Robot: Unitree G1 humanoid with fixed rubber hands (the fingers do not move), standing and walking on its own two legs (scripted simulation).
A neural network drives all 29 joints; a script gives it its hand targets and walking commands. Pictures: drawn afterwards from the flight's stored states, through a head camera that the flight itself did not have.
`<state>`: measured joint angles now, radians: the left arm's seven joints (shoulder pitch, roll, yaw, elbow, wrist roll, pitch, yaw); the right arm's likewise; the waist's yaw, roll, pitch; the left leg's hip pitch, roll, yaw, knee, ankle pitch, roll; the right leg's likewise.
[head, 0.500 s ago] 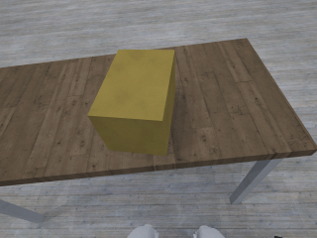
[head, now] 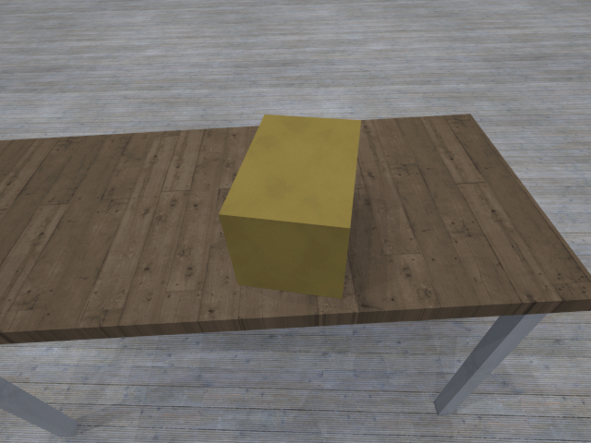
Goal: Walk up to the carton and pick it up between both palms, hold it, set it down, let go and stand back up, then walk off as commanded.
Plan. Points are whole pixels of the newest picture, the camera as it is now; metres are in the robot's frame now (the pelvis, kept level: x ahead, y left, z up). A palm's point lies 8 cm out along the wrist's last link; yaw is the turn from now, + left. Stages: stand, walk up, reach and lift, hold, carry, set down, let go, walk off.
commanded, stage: walk up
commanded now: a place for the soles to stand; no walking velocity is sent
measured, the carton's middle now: (300, 200) +0.49 +0.00 +0.06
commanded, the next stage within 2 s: stand in 0.70 s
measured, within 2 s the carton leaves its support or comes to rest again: neither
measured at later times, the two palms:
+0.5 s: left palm out of the picture +0.05 +0.32 -0.11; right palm out of the picture +0.07 -0.29 -0.11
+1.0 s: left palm out of the picture +0.03 +0.35 -0.10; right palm out of the picture +0.02 -0.25 -0.12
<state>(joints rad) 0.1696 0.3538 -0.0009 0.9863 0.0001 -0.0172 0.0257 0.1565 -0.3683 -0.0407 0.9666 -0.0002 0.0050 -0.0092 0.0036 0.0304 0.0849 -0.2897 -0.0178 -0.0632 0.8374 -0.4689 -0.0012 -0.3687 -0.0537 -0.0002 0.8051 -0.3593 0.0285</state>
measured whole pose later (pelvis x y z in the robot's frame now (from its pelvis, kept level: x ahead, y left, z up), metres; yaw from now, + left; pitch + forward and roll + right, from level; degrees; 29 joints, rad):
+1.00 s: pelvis -0.05 +0.05 +0.00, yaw +0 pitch -4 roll +0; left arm 0.14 0.35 0.00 1.01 0.00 -0.02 0.03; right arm 0.15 -0.37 -0.04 0.97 0.00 -0.01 0.00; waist -0.02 0.04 0.12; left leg -0.36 -0.06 0.00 0.81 -0.39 0.05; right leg -0.33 0.00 0.01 0.81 -0.41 0.00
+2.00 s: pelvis -0.07 +0.04 +0.01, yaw -2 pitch -6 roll +0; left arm 0.05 0.28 0.00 0.49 0.00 0.42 0.02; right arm 0.10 -0.27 -0.13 0.82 0.00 -0.11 0.06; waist 0.02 0.01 0.15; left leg -0.33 0.00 0.04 0.79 -0.36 0.03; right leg -0.31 0.02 0.00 0.78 -0.37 -0.01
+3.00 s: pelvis -0.05 +0.04 +0.04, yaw -3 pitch -4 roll +0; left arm 0.33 0.27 0.00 -0.01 -0.11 0.27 0.01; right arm 0.41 -0.09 -0.02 -0.02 0.00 0.12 -0.09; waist 0.05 0.01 0.03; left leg -0.15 0.00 0.05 0.42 -0.19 0.03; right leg -0.14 0.03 0.02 0.41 -0.19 -0.01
